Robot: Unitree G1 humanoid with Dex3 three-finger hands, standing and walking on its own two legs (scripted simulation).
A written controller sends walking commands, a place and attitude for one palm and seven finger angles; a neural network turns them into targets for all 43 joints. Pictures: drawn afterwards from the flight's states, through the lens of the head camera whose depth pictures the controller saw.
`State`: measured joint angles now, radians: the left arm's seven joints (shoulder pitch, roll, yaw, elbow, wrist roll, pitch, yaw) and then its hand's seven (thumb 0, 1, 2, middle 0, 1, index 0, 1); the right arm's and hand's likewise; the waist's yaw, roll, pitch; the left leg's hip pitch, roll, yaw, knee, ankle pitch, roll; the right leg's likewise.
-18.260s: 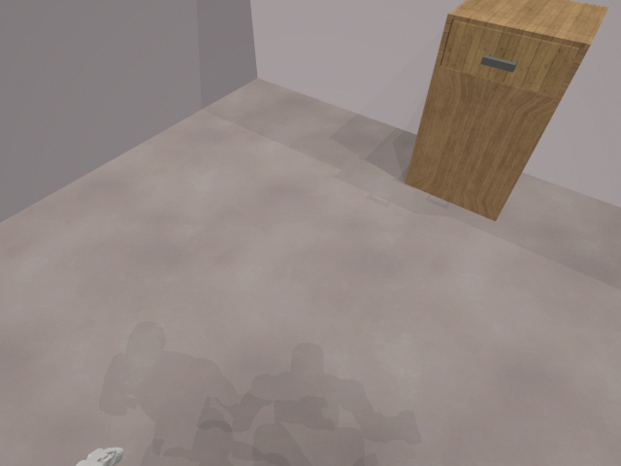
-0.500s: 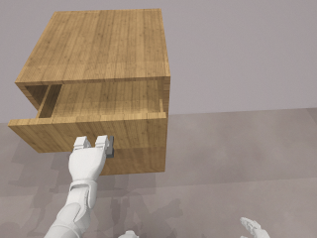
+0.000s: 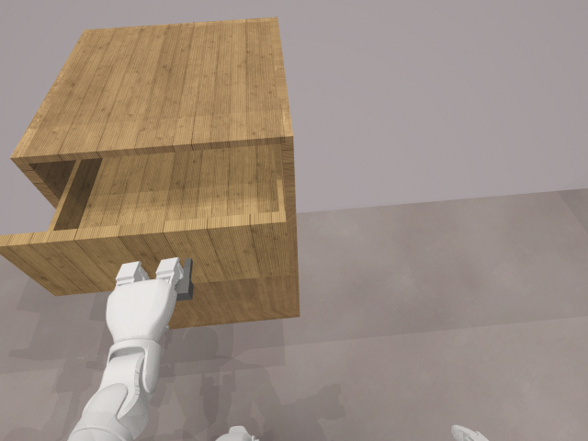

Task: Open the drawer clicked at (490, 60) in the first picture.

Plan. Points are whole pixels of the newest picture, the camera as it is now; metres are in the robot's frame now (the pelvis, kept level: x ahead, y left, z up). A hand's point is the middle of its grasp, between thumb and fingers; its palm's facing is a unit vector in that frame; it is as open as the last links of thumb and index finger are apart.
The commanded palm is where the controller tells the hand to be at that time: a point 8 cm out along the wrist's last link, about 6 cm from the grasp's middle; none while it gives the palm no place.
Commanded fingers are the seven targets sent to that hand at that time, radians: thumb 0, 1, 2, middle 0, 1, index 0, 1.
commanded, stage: pull the drawer open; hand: left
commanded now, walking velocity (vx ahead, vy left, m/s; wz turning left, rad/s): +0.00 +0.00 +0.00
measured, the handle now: (156, 279) +0.36 +0.22 -0.02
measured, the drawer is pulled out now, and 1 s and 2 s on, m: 0.16 0.30 0.30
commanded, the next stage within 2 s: open the thumb to release the handle in 0.72 s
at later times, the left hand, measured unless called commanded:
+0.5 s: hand (147, 408) +0.19 +0.20 -0.04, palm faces -0.03 -0.13 -0.99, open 6.0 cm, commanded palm +0.14 +0.20 +0.01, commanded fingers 0.00 0.90 0.90 -0.40 -1.35 -0.40 -1.35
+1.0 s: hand (141, 420) +0.17 +0.20 -0.04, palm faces +0.02 -0.09 -1.00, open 6.3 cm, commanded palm +0.15 +0.21 +0.01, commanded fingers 0.00 0.20 0.60 -0.35 -1.27 -0.35 -1.27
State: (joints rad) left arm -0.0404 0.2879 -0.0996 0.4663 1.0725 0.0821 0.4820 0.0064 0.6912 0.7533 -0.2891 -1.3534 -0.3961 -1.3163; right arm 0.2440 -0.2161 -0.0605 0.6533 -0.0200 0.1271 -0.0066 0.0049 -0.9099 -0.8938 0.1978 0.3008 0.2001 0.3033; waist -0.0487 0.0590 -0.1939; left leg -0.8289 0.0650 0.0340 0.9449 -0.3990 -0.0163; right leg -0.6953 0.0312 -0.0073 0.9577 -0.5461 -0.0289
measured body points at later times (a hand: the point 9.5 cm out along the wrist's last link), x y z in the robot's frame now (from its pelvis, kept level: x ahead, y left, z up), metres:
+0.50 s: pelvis +0.00 +0.00 -0.01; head +0.03 -0.03 +0.44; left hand +0.18 +0.20 +0.02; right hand +0.22 -0.22 -0.10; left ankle +0.03 +0.13 -0.68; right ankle -0.05 -0.10 -0.68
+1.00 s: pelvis -0.01 -0.01 -0.03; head +0.05 -0.05 +0.41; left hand +0.17 +0.20 +0.01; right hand +0.18 -0.24 -0.15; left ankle +0.03 +0.13 -0.68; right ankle -0.05 -0.10 -0.68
